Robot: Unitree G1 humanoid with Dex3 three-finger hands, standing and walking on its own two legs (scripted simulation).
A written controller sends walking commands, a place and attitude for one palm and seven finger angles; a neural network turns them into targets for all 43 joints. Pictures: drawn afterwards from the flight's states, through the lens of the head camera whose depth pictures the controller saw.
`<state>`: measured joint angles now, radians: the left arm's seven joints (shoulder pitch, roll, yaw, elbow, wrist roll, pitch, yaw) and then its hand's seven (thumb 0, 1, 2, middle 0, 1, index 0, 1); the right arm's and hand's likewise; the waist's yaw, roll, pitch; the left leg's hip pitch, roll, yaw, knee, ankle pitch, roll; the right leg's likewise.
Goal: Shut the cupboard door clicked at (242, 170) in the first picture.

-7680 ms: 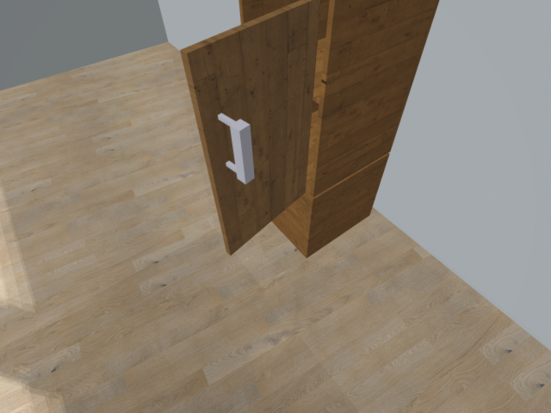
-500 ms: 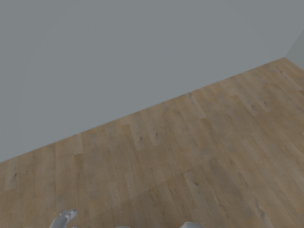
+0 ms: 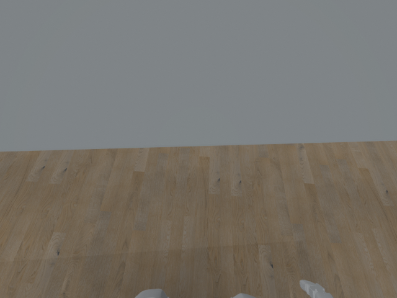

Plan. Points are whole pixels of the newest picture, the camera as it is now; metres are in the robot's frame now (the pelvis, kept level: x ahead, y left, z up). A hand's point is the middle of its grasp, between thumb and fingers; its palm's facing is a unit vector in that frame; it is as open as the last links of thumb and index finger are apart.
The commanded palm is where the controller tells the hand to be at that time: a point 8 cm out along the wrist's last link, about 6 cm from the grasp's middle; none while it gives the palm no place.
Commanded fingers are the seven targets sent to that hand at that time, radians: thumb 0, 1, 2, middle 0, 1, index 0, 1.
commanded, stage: walk to a spot facing it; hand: left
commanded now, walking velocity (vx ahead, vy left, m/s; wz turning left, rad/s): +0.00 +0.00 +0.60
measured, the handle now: out of the picture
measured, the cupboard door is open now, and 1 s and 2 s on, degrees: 100 100 100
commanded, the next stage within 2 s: none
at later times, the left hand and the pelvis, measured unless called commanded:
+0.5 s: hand out of the picture +0.05 +0.16 -0.14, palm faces +0.28 -0.92 -0.26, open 7.4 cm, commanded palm none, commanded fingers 0.00 0.90 0.90 -0.20 -0.30 -0.20 -0.30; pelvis +0.02 -0.05 +0.02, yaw +18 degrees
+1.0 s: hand out of the picture +0.04 +0.19 -0.14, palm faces +0.55 -0.78 -0.29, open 7.4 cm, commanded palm none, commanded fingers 0.00 0.90 0.90 -0.20 -0.30 -0.20 -0.30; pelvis +0.08 -0.05 +0.00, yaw +35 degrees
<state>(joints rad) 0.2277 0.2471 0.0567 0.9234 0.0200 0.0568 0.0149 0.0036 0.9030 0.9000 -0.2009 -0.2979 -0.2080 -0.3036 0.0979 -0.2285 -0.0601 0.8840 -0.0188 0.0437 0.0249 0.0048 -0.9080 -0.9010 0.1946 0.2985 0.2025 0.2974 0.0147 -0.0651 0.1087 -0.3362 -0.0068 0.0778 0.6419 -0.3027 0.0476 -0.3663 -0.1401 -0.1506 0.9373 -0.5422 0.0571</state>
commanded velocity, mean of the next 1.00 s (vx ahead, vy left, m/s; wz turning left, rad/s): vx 0.09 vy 0.00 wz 0.60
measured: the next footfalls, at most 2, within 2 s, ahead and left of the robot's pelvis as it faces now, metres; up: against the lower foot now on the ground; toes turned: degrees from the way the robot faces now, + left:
right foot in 0.32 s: +0.06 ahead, -0.16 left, +0.00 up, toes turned +8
left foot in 0.66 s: +0.04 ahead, +0.09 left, +0.00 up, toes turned +29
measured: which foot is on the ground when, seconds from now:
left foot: down 0.00-0.32, up 0.34-0.64, down 0.66-1.00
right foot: up 0.00-0.30, down 0.32-0.66, up 0.68-0.98, down 1.00-1.00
